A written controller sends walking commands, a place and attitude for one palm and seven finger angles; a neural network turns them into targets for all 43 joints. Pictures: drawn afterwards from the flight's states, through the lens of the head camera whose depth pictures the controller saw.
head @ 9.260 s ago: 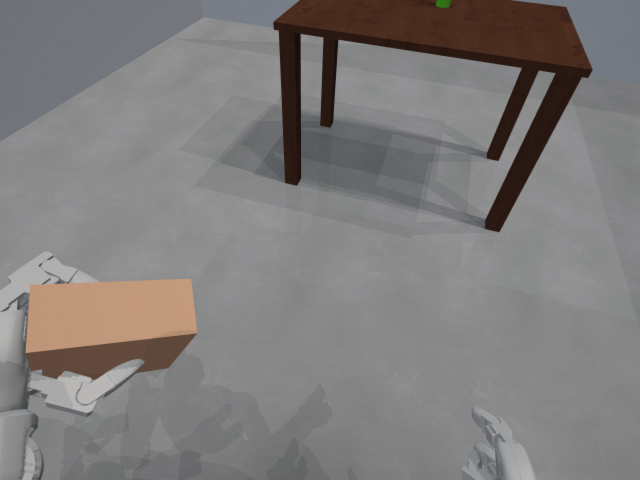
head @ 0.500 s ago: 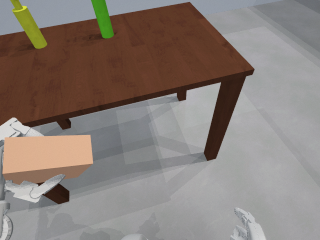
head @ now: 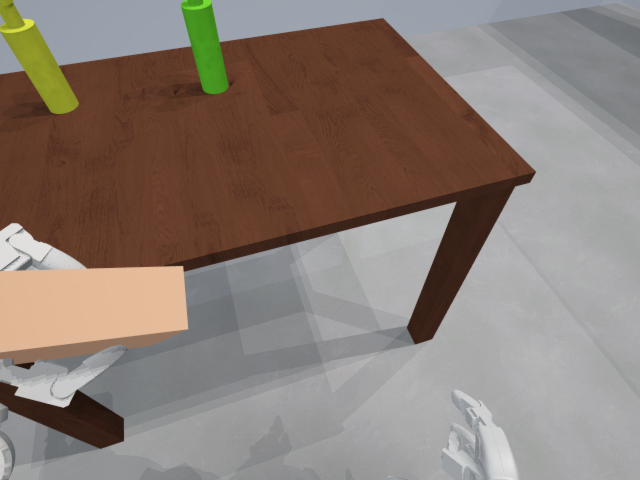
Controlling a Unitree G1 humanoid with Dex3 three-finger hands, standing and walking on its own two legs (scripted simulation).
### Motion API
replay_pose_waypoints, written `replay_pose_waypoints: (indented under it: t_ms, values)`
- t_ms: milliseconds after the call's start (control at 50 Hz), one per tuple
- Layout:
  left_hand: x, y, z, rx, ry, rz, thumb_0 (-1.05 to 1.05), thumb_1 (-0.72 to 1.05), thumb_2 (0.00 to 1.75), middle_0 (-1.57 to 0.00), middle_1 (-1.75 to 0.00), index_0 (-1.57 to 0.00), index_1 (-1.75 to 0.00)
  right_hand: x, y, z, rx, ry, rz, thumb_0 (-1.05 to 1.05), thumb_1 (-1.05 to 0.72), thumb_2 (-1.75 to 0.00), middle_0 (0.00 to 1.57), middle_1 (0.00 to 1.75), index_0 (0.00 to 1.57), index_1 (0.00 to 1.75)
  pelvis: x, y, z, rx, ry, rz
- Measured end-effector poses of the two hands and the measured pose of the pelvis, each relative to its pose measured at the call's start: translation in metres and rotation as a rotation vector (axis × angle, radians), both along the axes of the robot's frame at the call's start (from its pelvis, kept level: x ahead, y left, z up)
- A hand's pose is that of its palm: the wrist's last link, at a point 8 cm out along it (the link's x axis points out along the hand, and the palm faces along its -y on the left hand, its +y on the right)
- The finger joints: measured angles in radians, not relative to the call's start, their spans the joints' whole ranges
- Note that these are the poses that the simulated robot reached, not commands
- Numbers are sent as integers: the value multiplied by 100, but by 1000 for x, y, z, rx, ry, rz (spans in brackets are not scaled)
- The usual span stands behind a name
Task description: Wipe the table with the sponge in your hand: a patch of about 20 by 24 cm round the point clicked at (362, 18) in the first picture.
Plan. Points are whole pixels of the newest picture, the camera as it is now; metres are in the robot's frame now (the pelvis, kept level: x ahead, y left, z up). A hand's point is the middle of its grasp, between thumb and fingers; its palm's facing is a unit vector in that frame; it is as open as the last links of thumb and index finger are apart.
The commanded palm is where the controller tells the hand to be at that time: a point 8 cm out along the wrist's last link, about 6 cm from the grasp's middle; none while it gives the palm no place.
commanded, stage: come to a stop and stand still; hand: left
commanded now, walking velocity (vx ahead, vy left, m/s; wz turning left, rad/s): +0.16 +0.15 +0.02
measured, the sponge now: (118, 314) +0.23 +0.20 +0.16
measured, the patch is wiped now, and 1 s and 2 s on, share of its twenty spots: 0.00 0.00 0.00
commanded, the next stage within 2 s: look again from close up in 1.28 s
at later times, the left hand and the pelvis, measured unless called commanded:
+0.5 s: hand (11, 293) +0.24 +0.28 +0.18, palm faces +0.38 -0.82 -0.44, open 9.8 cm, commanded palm +0.18 +0.32 +0.19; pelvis +0.02 +0.04 +0.00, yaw +0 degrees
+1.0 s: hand (23, 371) +0.18 +0.24 +0.18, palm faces +0.38 -0.81 -0.44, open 9.8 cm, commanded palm +0.12 +0.29 +0.19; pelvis -0.04 +0.01 +0.01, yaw +1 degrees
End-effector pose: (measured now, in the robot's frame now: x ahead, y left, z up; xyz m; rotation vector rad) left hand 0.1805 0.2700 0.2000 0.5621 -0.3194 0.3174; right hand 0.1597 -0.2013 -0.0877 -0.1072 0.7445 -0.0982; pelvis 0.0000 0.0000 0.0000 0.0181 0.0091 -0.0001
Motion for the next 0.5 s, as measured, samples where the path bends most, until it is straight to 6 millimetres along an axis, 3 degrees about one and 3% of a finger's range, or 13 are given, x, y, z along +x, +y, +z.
replay_pose_waypoints:
  t_ms: [80, 140, 260, 360, 500]
  values:
    - [2, -8, 1, 44, 27, 8, -1, -47, 101, -77, -136, -77, -135, 5, 7, -19, 31, 36, 30, 1, -90, -90, 21, 30, 20, 30, 11, -2, -6, 1, -9, 9]
    - [8, -1, -3, 15, 53, 42, -1, -47, 101, -77, -136, -77, -135, 6, 2, -25, 22, 96, 43, 1, -90, -90, 21, 30, 20, 30, 16, 0, -3, 12, -16, 13]
    - [19, 17, -11, -35, 106, 81, -1, -47, 101, -77, -136, -77, -135, 13, -14, -5, -66, 113, 20, 2, -90, -90, 21, 30, 20, 30, 23, 11, 10, 36, -20, 12]
    - [23, 28, -13, -48, 65, 9, -1, -47, 101, -77, -136, -77, -135, 26, -19, 15, -171, 41, -19, 1, -90, -90, 20, 30, 20, 30, 26, 33, 3, -1, -28, 8]
    - [21, 54, -5, -28, -16, -10, -1, -47, 101, -77, -136, -77, -135, 28, 12, 31, -146, -19, -2, 1, -91, -90, 20, 30, 20, 30, 16, 41, 5, -26, -34, -3]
